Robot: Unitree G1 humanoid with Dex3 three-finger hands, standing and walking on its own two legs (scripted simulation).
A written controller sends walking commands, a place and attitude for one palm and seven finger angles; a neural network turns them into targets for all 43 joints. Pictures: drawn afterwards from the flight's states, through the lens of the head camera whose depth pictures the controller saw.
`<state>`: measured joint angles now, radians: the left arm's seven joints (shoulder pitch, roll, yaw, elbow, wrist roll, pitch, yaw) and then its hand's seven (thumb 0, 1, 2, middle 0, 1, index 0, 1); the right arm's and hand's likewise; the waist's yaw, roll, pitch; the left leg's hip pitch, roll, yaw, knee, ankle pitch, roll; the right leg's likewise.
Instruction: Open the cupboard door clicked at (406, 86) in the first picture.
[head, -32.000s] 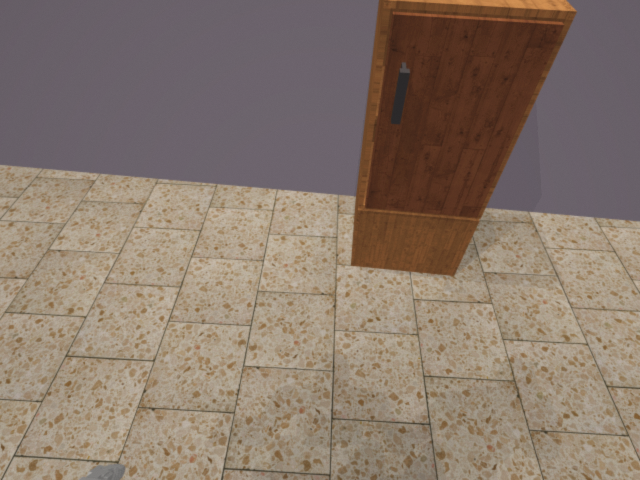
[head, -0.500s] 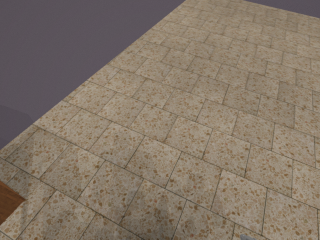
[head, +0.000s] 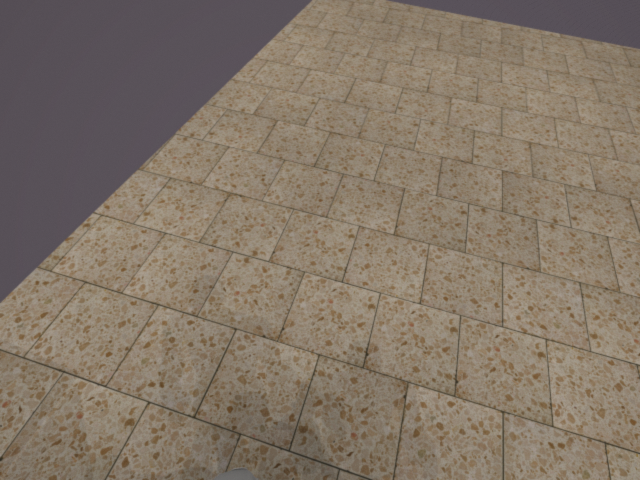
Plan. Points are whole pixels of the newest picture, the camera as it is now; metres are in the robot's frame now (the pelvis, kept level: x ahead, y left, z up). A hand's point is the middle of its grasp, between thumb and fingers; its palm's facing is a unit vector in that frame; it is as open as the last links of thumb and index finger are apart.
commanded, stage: walk to a spot facing it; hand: left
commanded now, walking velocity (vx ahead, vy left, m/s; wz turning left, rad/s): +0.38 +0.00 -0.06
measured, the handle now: out of the picture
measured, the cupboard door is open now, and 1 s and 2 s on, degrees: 49 49 49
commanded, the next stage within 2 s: turn to face it in 0.62 s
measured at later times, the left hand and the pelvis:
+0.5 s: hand (234, 389) +0.28 +0.14 -0.17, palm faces +0.07 -0.98 -0.20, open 7.2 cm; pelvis +0.22 -0.05 +0.00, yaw +1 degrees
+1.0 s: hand (250, 287) +0.47 +0.14 -0.17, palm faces +0.22 -0.95 -0.21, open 7.4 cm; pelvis +0.41 -0.06 -0.02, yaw +11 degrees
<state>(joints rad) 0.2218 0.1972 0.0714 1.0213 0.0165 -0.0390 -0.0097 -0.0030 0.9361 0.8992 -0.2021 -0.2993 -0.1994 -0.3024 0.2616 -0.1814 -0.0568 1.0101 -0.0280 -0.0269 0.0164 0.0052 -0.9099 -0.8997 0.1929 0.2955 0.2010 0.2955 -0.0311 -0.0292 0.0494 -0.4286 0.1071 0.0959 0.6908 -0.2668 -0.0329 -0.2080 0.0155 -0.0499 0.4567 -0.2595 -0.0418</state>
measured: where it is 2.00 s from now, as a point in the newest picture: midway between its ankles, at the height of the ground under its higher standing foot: (337, 363)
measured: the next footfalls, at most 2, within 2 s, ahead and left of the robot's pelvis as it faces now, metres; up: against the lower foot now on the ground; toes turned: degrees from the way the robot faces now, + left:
left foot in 0.06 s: +0.14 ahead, +0.14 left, +0.00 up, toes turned +6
right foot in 0.34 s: +0.26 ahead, -0.15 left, +0.00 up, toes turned -7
